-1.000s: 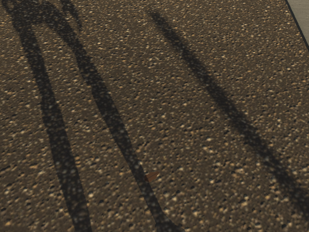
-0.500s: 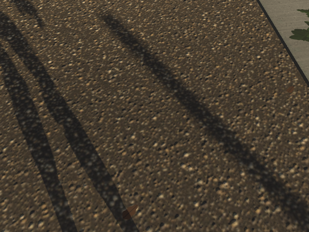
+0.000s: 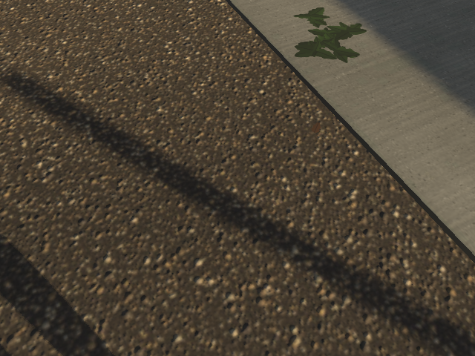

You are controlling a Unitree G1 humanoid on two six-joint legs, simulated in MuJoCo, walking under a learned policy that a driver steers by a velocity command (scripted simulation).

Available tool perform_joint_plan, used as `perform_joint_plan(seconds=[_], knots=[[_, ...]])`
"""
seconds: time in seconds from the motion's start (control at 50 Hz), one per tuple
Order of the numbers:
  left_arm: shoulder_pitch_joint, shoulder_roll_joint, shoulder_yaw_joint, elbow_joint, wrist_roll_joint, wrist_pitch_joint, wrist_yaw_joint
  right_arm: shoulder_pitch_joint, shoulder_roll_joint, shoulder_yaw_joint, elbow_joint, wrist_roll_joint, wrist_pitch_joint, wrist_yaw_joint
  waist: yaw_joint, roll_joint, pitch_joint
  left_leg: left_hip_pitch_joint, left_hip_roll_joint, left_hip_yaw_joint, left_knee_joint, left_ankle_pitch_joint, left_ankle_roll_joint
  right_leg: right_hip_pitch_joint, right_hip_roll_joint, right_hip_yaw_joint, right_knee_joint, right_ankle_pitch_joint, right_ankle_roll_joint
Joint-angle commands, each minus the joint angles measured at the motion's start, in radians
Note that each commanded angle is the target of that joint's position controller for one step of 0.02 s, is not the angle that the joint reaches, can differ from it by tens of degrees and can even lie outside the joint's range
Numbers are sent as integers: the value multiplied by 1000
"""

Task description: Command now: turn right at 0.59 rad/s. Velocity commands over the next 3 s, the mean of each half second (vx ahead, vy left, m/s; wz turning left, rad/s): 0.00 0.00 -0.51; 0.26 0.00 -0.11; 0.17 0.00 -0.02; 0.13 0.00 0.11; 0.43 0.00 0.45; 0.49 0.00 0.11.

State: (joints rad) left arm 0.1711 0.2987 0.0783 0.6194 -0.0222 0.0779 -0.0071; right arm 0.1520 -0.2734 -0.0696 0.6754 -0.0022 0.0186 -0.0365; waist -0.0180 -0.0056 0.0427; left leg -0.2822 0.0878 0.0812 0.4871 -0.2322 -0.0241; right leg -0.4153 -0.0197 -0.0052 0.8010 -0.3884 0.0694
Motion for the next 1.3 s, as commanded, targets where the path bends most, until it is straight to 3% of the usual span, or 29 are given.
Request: perform_joint_plan(seconds=[0.02, 0.04, 0.06, 0.08, 0.1, 0.12, 0.16, 0.32, 0.44, 0.5, 0.52, 0.54, 0.56, 0.58, 0.62, 0.72, 0.84, 0.86, 0.88, 0.9, 0.92, 0.94, 1.0, 1.06, 1.12, 1.2, 1.26, 1.28, 1.3], knots=[[18, 87, 33, -77, 1, -12, -12, -24, -200, -61, -48, 24, -12, 2, 17, 213, -136, 136, 217, -130, -58, 346, 189, 89, 27, -70, -220, 110, -54], [60, 90, 40, -60, 4, -12, -11, -14, -182, -57, -38, 31, -14, 3, 35, 188, -140, 93, 193, -96, -1, 286, 146, 180, 52, -77, -326, 189, -85], [95, 128, 55, -54, 6, -15, -2, 39, -143, -49, -16, 21, -17, 8, 36, 74, -140, -27, 144, -21, 131, 145, 68, 316, 13, 20, -407, 341, -126], [117, 266, 84, -78, 13, -21, 16, 38, -65, -21, -62, -39, -18, 15, 5, -292, -146, -337, 4, 73, 470, -365, -47, 484, -282, 419, -410, 747, -258], [122, 261, 74, -93, 52, -44, 5, -74, -107, -31, -95, -27, -24, 4, 85, -269, -183, -426, -73, -91, 654, -469, -61, 392, -377, 539, -438, 765, -431], [99, 228, 63, -85, 59, -62, 2, -105, -144, -43, -94, -5, -22, -3, 83, -173, -154, -428, -55, -138, 722, -402, -50, 352, -322, 465, -458, 652, -410], [4, 164, 44, -81, 18, -68, 16, -73, -146, -52, -61, -7, -14, -17, 32, -110, -115, -427, -36, -158, 686, -244, -43, 317, -218, 356, -450, 520, -305], [-5, 162, 38, -74, 16, -51, 46, -64, -94, -35, -52, -1, -23, 0, 30, -137, -145, -291, -90, -158, 414, -101, -70, 296, -154, 364, -435, 432, -291], [-18, 151, 25, -61, 24, -41, 27, -58, -100, -29, -55, 11, -32, 24, 52, -153, -126, -116, -92, -136, 223, -150, -44, 222, -160, 438, -403, 426, -301], [-51, 111, 6, -54, 11, -40, 27, 4, -75, -23, -39, 1, -48, 38, -4, -126, -123, 64, -89, -123, -90, 69, -5, 179, -107, 428, -359, 406, -242], [-12, 85, -2, -46, 21, -46, 28, 12, -109, -26, -45, -17, -52, 36, 10, -67, -135, 156, -8, -190, -120, 199, 23, 128, -67, 396, -324, 293, -184], [59, 61, -8, -39, 43, -56, 26, 4, -184, -37, -60, -32, -50, 31, 72, 131, -155, 211, 147, -339, -116, 412, 98, 65, 47, 273, -190, 62, -122], [33, 70, -5, -46, 36, -60, 28, -19, -134, -20, -40, -44, -51, 33, 77, 249, -135, 103, 218, -451, -172, 240, 223, 58, 78, 172, -190, -82, -74], [13, 102, 2, -36, 40, -62, 31, -51, -88, -6, -55, -31, -56, 34, 57, 205, -112, 77, 188, -446, -218, -32, 229, 84, 50, 146, -165, -61, -50], [-58, 98, 8, -38, 30, -63, 26, 20, -165, -27, -33, -5, -50, 24, -4, 219, -42, 89, 153, -461, -281, -395, 203, 0, 72, 62, -86, -40, -38], [-74, 53, 0, -27, 4, -107, 1, 115, -165, -29, -7, 17, -52, 10, -40, 164, 14, 198, 159, -444, -308, -294, 221, -155, 14, 29, -13, -80, -56], [74, 49, 5, 50, 2, -135, -19, 99, -155, -23, -5, 32, -41, 33, 46, 134, -53, -39, 83, -285, -190, -159, 187, 345, 69, -56, -388, 183, -97], [162, 70, 12, 68, -3, -135, -10, 84, -106, -6, -10, 24, -49, 38, 88, 109, -88, -135, 54, -250, -96, -176, 144, 487, 12, 15, -391, 161, -114], [290, 140, 26, 84, 3, -136, 4, 39, -17, 23, -38, 0, -62, 46, 134, -89, -130, -293, -42, -131, 230, -233, 67, 621, -195, 293, -479, 63, -176], [324, 262, 56, 91, 19, -141, -7, 13, -58, 11, -100, 27, -82, 36, 134, -275, -87, -514, -106, -93, 455, -345, 42, 594, -368, 652, -594, -182, -336], [283, 191, 36, 85, 18, -155, -10, 6, -138, -11, -90, 43, -96, 32, 123, -177, -6, -596, -42, -151, 600, -321, 49, 545, -372, 677, -622, -290, -373], [245, 136, 16, 80, 19, -165, -9, 16, -153, -17, -77, 46, -103, 39, 101, -153, 43, -635, -14, -163, 635, -210, 64, 528, -323, 586, -626, -266, -344], [184, 101, -3, 72, 24, -164, -6, 12, -116, -13, -55, 16, -114, 56, 65, -93, 51, -589, 33, -142, 580, -14, 56, 465, -225, 365, -649, 80, -282], [170, 97, -8, 85, 25, -150, 8, -18, -70, 3, -58, 2, -110, 66, 51, -83, 32, -477, 0, -75, 436, 85, 5, 396, -163, 171, -620, 613, -264], [208, 117, -6, 120, 23, -134, 23, -113, -23, 25, -81, 5, -111, 76, 79, -94, 17, -291, -54, -27, 193, 237, -6, 303, -110, 62, -590, 749, -230], [217, 144, 2, 153, 9, -130, 28, -127, -73, 10, -86, 9, -109, 89, 55, -106, -11, -186, -81, -74, 64, 301, 42, 353, -166, 100, -528, 741, -212], [170, 143, 6, 150, 5, -126, 31, 48, -136, -20, -29, -12, -111, 75, -52, -78, -121, 53, -116, -55, -32, 363, 105, 384, -121, 87, -295, 884, -163], [202, 109, -6, 139, 24, -127, 30, 127, -186, -29, -18, -22, -112, 63, -69, 6, -223, 272, -9, -144, 7, 706, 148, 280, -61, 61, -108, 695, -119], [369, 7, -40, 151, 40, -129, 23, 157, -209, -20, -22, -52, -104, 56, -6, 225, -391, 594, 283, -478, 45, 981, 351, -2, 58, 48, 267, 35, -41]])
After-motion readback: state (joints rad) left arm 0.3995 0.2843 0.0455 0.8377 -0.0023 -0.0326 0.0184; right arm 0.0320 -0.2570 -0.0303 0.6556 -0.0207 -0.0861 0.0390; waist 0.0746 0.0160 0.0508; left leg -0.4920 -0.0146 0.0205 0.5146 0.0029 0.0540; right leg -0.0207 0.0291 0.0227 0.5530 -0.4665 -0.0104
